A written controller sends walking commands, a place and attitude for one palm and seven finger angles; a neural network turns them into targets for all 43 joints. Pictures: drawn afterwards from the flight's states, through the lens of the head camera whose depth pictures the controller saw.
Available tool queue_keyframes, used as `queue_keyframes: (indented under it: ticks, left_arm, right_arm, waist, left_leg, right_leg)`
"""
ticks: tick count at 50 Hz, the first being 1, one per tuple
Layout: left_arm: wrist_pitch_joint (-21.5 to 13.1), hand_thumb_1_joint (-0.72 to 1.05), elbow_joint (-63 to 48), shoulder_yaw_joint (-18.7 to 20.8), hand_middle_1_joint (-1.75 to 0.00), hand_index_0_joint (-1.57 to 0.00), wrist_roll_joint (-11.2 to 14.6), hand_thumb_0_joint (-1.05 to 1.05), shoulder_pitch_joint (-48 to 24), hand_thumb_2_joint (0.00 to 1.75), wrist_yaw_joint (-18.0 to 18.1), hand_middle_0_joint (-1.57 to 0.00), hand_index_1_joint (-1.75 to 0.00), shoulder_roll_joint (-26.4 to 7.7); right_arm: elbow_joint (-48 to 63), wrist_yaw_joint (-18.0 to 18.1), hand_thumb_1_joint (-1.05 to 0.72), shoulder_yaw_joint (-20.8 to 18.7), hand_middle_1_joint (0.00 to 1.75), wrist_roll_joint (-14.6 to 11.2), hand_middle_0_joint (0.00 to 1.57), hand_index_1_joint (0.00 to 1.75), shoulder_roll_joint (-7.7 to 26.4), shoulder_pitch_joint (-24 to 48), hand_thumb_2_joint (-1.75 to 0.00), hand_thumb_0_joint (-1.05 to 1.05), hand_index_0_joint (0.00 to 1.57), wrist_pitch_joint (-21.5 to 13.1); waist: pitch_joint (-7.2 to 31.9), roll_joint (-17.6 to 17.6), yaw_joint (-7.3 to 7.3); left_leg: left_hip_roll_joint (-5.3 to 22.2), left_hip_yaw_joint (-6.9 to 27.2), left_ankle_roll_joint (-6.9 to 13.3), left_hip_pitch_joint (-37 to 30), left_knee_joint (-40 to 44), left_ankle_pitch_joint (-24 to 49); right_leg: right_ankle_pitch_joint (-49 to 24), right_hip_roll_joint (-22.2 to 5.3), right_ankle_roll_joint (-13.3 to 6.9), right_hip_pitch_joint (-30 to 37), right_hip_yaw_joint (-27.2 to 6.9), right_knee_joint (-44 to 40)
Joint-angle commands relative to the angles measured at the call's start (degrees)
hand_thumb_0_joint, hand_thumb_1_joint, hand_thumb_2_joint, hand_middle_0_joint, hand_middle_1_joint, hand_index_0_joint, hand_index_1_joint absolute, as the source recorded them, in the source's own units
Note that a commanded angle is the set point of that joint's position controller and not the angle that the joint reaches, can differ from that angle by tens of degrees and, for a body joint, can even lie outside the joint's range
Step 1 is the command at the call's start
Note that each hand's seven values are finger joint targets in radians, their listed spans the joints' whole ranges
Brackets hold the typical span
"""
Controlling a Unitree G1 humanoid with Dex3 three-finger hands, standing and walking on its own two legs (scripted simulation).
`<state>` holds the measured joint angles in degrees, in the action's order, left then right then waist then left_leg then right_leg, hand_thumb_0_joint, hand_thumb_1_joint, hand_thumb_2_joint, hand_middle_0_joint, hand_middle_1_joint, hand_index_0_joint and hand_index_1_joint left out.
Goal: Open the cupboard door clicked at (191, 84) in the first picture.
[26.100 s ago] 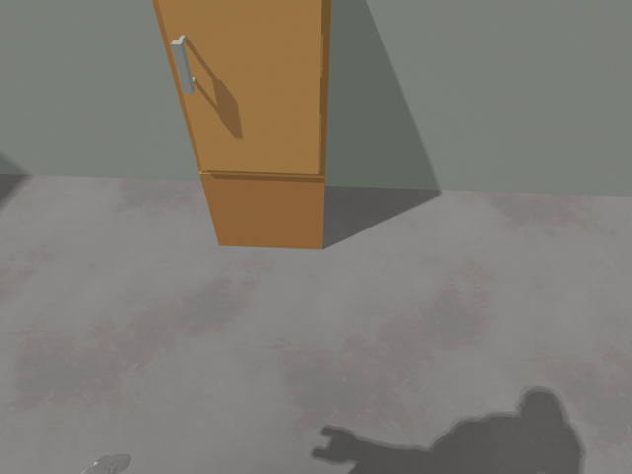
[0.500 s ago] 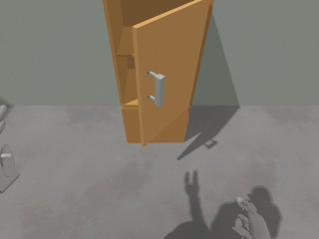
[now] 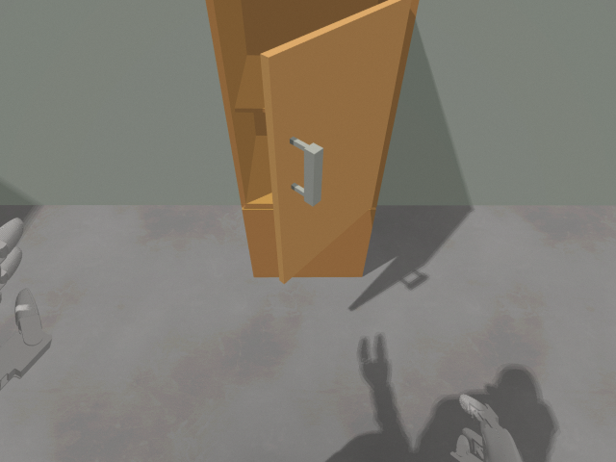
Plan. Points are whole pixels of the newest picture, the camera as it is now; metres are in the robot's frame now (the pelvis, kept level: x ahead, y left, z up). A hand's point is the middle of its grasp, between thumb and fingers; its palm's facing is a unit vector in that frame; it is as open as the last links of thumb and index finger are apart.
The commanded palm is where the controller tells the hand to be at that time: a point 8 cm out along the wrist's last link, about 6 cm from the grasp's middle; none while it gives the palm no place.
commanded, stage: stop stepping back and stand still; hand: left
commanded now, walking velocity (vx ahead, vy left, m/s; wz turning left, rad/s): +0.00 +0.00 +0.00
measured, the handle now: (304, 171) +0.61 +0.04 +0.02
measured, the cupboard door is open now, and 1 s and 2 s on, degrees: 47 47 47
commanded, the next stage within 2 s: let the arm hang, fingers relaxed in 0.24 s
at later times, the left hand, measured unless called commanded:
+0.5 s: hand (126, 418) +0.19 +0.25 -0.06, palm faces +0.08 -0.89 -0.45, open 7.4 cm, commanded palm none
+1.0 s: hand out of the picture -0.06 +0.17 -0.17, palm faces +0.04 -0.97 -0.23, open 7.3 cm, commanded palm none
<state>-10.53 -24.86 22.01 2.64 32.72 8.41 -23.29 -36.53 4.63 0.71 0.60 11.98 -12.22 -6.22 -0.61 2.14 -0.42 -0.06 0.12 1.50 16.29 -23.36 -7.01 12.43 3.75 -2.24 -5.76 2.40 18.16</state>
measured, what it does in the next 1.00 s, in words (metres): stands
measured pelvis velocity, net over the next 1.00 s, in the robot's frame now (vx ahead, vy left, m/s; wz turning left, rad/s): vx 0.00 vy -0.01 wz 0.02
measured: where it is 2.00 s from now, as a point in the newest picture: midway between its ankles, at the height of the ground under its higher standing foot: outside the picture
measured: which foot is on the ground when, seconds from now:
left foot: down 0.00-1.00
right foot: down 0.00-1.00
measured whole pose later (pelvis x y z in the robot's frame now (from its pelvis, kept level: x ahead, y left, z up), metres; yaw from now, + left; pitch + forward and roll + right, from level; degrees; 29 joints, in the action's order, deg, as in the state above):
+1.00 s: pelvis +0.00 -0.01 +0.00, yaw +1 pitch -2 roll -1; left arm 0.8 66.1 0.1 -0.4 21.1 1.5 -9.3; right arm -64.2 2.1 0.7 1.3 8.2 -16.4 1.9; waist -4.1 2.7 -0.4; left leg -1.1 1.0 1.3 15.4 -25.7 -8.2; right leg 16.0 2.8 -3.1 -6.1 3.6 23.9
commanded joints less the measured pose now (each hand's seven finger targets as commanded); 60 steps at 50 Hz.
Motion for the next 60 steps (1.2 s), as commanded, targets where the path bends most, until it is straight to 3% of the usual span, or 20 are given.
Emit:
queue_keyframes:
  ticks: [1,10,16,17,18,19,21,23,25,27,28,31,34,38,41,47,55,60]
  left_arm:
    - [-2.72,0.90,-10.63,6.17,-0.30,-0.20,0.42,0.00,-2.60,0.90,1.14,-0.20,-0.30,-9.56]
    - [-2.89,0.90,-14.64,7.91,-0.30,-0.20,0.39,0.00,-2.97,0.90,1.52,-0.20,-0.30,-11.80]
    - [-2.46,0.90,-11.57,7.05,-0.30,-0.20,0.85,0.00,-0.80,0.90,1.33,-0.20,-0.30,-9.78]
    - [4.97,0.90,32.85,-16.12,-0.30,-0.20,-3.87,0.00,-6.88,0.90,-6.39,-0.20,-0.30,0.19]
    - [8.86,0.90,34.81,-14.75,-0.30,-0.20,-3.58,0.00,-7.07,0.90,-7.76,-0.20,-0.30,0.01]
    - [9.90,0.90,34.04,-14.96,-0.30,-0.20,-3.51,0.00,-7.50,0.90,-8.03,-0.20,-0.30,0.39]
    - [9.33,0.90,39.21,-15.84,-0.30,-0.20,-4.20,0.00,-10.48,0.90,-8.19,-0.20,-0.30,0.31]
    - [9.07,0.90,45.65,-16.29,-0.30,-0.20,-4.61,0.00,-13.32,0.90,-8.31,-0.20,-0.30,-0.69]
    - [9.28,0.90,52.17,-17.09,-0.30,-0.20,-4.44,0.00,-16.61,0.90,-8.13,-0.20,-0.30,-0.84]
    - [9.95,0.90,58.66,-18.34,-0.30,-0.20,-3.98,0.00,-18.04,0.90,-7.63,-0.20,-0.30,0.46]
    - [10.28,0.90,61.49,-18.95,-0.30,-0.20,-3.82,0.00,-18.21,0.90,-7.39,-0.20,-0.30,1.08]
    - [10.62,0.90,69.79,-19.82,-0.30,-0.20,-3.42,0.00,-15.99,0.90,-6.96,-0.20,-0.30,2.32]
    - [10.43,0.90,76.60,-20.20,-0.30,-0.20,-2.94,0.00,-14.11,0.90,-7.03,-0.20,-0.30,3.45]
    - [10.40,0.90,82.60,-20.41,-0.30,-0.20,-2.75,0.00,-12.88,0.90,-7.07,-0.20,-0.30,5.35]
    - [10.54,0.90,85.60,-20.82,-0.30,-0.20,-2.86,0.00,-12.57,0.90,-7.01,-0.20,-0.30,6.91]
    - [10.28,0.90,88.83,-21.35,-0.30,-0.20,-2.76,0.00,-10.50,0.90,-6.53,-0.20,-0.30,9.02]
    - [10.10,0.90,89.81,-21.32,-0.30,-0.20,-2.75,0.00,-9.04,0.90,-5.98,-0.20,-0.30,10.14]
    - [9.93,0.90,89.69,-21.10,-0.30,-0.20,-2.76,0.00,-9.08,0.90,-5.82,-0.20,-0.30,10.56]
  right_arm:
    - [8.83,0.50,-0.90,-2.54,0.30,-0.45,0.20,0.30,7.32,5.62,-0.90,0.00,0.20,-2.90]
    - [9.51,0.48,-0.90,-2.71,0.30,-0.42,0.20,0.30,7.49,5.88,-0.90,0.00,0.20,-2.81]
    - [9.73,0.29,-0.90,-2.55,0.30,-0.58,0.20,0.30,7.07,5.72,-0.90,0.00,0.20,-2.11]
    - [-4.46,-5.07,-0.90,-4.69,0.30,-1.52,0.20,0.30,16.11,7.87,-0.90,0.00,0.20,-4.64]
    - [-5.22,-4.94,-0.90,-5.11,0.30,-1.52,0.20,0.30,14.49,2.92,-0.90,0.00,0.20,-1.05]
    - [-4.25,-4.73,-0.90,-4.86,0.30,-1.33,0.20,0.30,14.27,2.14,-0.90,0.00,0.20,-0.02]
    - [-5.04,-4.57,-0.90,-4.21,0.30,-0.25,0.20,0.30,14.13,2.13,-0.90,0.00,0.20,1.20]
    - [-6.10,-4.40,-0.90,-3.60,0.30,0.32,0.20,0.30,14.06,3.79,-0.90,0.00,0.20,2.11]
    - [-7.45,-4.40,-0.90,-3.23,0.30,0.59,0.20,0.30,12.98,3.83,-0.90,0.00,0.20,3.25]
    - [-9.95,-4.28,-0.90,-2.41,0.30,1.00,0.20,0.30,11.05,3.30,-0.90,0.00,0.20,4.53]
    - [-10.95,-4.21,-0.90,-2.01,0.30,1.13,0.20,0.30,10.20,3.13,-0.90,0.00,0.20,5.06]
    - [-14.06,-3.85,-0.90,-1.05,0.30,1.05,0.20,0.30,7.91,2.67,-0.90,0.00,0.20,5.93]
    - [-17.40,-3.26,-0.90,-0.72,0.30,0.68,0.20,0.30,6.33,0.99,-0.90,0.00,0.20,6.31]
    - [-20.92,-2.60,-0.90,-0.90,0.30,0.54,0.20,0.30,5.07,-2.30,-0.90,0.00,0.20,6.88]
    - [-22.83,-2.31,-0.90,-1.18,0.30,0.46,0.20,0.30,4.80,-4.76,-0.90,0.00,0.20,7.22]
    - [-25.66,-2.21,-0.90,-1.14,0.30,0.48,0.20,0.30,2.96,-7.27,-0.90,0.00,0.20,7.20]
    - [-27.68,-2.25,-0.90,-0.82,0.30,0.53,0.20,0.30,0.85,-8.27,-0.90,0.00,0.20,7.03]
    - [-28.25,-2.15,-0.90,-0.69,0.30,0.53,0.20,0.30,-0.08,-8.38,-0.90,0.00,0.20,6.64]
  waist:
    - [4.87,0.79,0.54]
    - [7.54,3.37,0.94]
    - [5.60,2.03,0.72]
    - [1.09,0.65,-1.43]
    - [5.33,0.88,-0.76]
    - [4.52,1.00,-0.76]
    - [5.93,-4.67,0.09]
    - [5.83,-13.31,0.52]
    - [4.69,-15.28,0.12]
    - [3.71,-10.01,-0.23]
    - [2.87,-4.88,-0.29]
    - [1.70,4.86,0.83]
    - [1.18,8.63,0.72]
    - [0.07,8.12,0.28]
    - [-3.03,1.28,-0.21]
    - [-4.00,-4.46,-0.32]
    - [-6.26,-4.72,0.17]
    - [-6.28,-2.44,0.42]
  left_leg:
    - [3.41,3.93,-0.74,-7.58,2.74,4.03]
    - [3.55,3.71,-0.61,-9.86,1.32,10.06]
    - [3.85,3.71,-0.84,-8.82,1.96,8.74]
    - [6.16,6.44,0.33,-1.63,-6.76,16.64]
    - [6.49,5.51,0.16,-5.43,-6.34,17.65]
    - [6.95,5.82,0.63,-5.28,-6.41,15.22]
    - [7.71,9.39,2.83,-0.58,-5.00,12.57]
    - [6.60,9.82,3.11,0.32,-5.33,9.18]
    - [4.76,8.36,2.28,-0.94,-6.55,7.64]
    - [3.84,7.07,1.56,-2.69,-5.89,7.63]
    - [4.00,7.26,1.41,-3.02,-4.41,7.30]
    - [4.49,8.30,1.58,-0.93,-0.77,4.49]
    - [4.17,8.07,1.12,-1.62,0.31,0.90]
    - [4.57,8.28,0.98,-2.54,1.09,-2.63]
    - [4.87,8.54,1.10,-2.42,2.15,-5.58]
    - [4.38,6.53,1.12,-4.81,1.33,-3.24]
    - [4.29,5.65,1.11,-4.08,1.59,-1.47]
    - [4.47,5.67,1.12,-3.69,2.16,0.60]
  right_leg:
    - [-4.41,-4.84,2.49,-4.48,-3.98,-3.89]
    - [-8.45,-5.18,2.49,-2.83,-4.08,-2.46]
    - [-7.27,-5.06,2.53,-3.73,-4.05,-3.20]
    - [-11.06,-8.71,0.30,-9.25,-0.66,7.38]
    - [-6.75,-8.87,-0.04,-10.05,-4.18,6.27]
    - [-2.68,-8.28,0.02,-11.44,-3.53,6.64]
    - [0.28,-7.09,-0.60,-8.64,-3.57,9.25]
    - [-1.35,-8.11,-1.38,-6.86,-5.30,8.01]
    - [-3.30,-10.29,-2.67,-8.18,-7.29,6.64]
    - [-4.82,-10.84,-2.94,-8.29,-7.89,6.27]
    - [-3.72,-10.34,-2.51,-8.01,-7.76,6.23]
    - [-0.53,-9.09,-1.38,-3.79,-7.35,4.81]
    - [0.84,-9.28,-1.89,-2.86,-7.65,2.40]
    - [2.82,-9.16,-2.33,-3.50,-7.19,0.14]
    - [6.22,-8.69,-2.22,-5.72,-6.43,-1.21]
    - [6.92,-9.30,-2.11,-7.85,-6.64,-2.31]
    - [6.24,-9.20,-1.64,-8.49,-6.52,-1.94]
    - [2.75,-9.01,-1.37,-7.03,-6.29,-0.89]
